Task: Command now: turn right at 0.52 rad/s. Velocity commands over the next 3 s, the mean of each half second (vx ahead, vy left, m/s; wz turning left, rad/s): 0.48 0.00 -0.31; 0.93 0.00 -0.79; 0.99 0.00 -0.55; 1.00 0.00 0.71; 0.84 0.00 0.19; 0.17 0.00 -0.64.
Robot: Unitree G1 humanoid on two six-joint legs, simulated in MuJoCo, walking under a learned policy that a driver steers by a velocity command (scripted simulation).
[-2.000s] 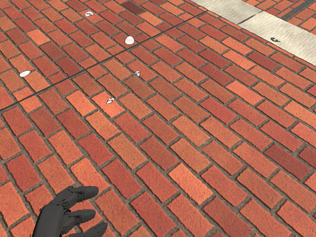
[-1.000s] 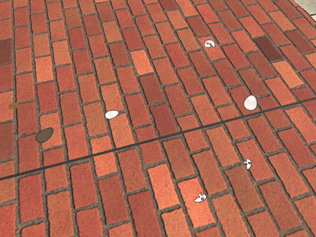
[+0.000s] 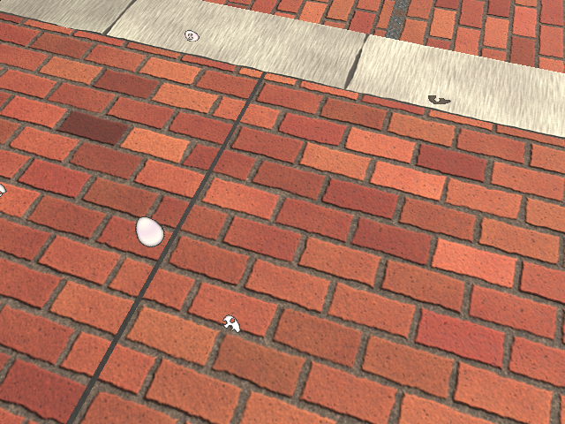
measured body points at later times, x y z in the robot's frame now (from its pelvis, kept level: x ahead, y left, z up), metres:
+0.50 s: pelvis +0.14 -0.01 +0.00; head +0.15 -0.01 +0.45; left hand +0.20 +0.28 -0.11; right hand +0.31 -0.28 -0.08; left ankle +0.28 +0.13 -0.72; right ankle +0.00 -0.13 -0.74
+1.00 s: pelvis +0.47 -0.05 -0.04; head +0.49 -0.07 +0.41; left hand +0.79 +0.04 -0.10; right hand +0.31 -0.28 -0.18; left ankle +0.29 +0.15 -0.73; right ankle +0.61 -0.20 -0.71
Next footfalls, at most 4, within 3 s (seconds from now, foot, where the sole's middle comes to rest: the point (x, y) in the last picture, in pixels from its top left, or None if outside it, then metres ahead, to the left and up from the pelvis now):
0.06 right None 0.04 -0.14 -0.78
0.56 left None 0.32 0.13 -0.78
1.02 right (371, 329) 0.64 -0.20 -0.78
1.50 left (410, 189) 1.07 -0.38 -0.78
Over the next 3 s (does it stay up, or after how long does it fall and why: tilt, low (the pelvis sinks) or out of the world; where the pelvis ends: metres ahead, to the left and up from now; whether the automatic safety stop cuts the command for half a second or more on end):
stays up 1.90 -0.81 -0.17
